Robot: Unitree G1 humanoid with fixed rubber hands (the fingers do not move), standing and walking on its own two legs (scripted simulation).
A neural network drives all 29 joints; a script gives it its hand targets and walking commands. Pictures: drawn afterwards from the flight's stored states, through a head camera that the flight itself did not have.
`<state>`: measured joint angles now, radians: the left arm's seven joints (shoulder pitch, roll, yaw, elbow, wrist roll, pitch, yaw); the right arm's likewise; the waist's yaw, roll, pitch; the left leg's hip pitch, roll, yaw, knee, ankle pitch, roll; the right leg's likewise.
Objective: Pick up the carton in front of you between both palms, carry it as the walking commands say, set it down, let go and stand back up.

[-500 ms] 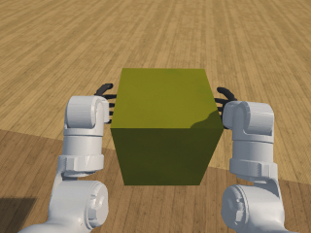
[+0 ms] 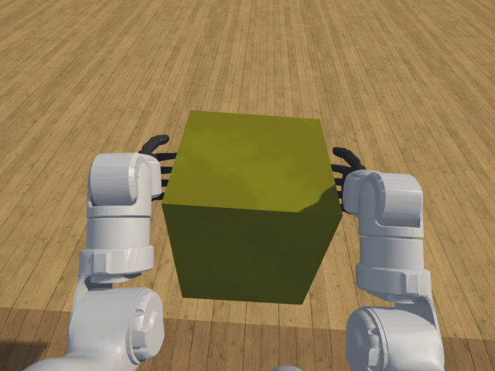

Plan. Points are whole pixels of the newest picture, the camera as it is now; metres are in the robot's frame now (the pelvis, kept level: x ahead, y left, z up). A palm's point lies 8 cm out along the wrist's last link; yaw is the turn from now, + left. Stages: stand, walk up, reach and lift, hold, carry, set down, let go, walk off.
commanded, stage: carry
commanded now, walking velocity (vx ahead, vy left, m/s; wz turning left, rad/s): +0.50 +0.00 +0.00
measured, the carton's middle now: (248, 211) +0.38 -0.03 +0.07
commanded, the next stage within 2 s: none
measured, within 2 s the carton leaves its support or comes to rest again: neither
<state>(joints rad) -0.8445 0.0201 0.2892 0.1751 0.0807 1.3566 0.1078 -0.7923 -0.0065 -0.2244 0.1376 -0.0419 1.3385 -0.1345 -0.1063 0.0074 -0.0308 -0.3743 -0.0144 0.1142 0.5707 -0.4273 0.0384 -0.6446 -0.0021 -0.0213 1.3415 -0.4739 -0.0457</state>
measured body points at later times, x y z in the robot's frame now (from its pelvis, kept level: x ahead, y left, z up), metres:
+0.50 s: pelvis +0.32 -0.04 +0.05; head +0.35 -0.04 +0.50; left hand +0.68 +0.16 +0.21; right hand +0.72 -0.14 +0.21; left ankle +0.43 +0.08 -0.62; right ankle +0.27 -0.12 -0.68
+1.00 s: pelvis +0.65 -0.03 +0.07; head +0.66 -0.03 +0.52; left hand +1.04 +0.11 +0.25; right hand +1.03 -0.20 +0.24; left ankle +0.52 +0.07 -0.65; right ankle +0.79 -0.12 -0.65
